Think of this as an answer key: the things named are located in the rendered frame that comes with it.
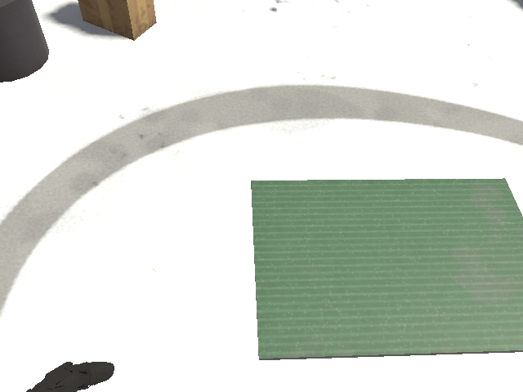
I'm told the left robot hand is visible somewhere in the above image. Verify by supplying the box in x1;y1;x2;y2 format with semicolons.
26;362;114;392

